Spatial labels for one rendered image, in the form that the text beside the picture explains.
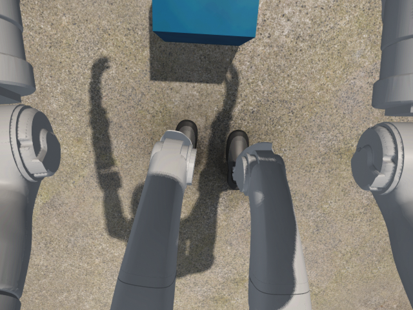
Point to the left robot upper arm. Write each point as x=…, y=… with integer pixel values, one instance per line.
x=29, y=152

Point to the carton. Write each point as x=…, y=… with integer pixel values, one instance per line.
x=214, y=22

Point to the robot left forearm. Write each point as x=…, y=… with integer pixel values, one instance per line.
x=16, y=74

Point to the right robot upper arm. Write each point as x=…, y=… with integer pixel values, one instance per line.
x=383, y=165

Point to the robot right forearm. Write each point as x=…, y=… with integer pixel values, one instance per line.
x=394, y=89

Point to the robot right thigh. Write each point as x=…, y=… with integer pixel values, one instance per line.
x=277, y=273

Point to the robot left shin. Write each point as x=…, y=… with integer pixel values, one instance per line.
x=172, y=134

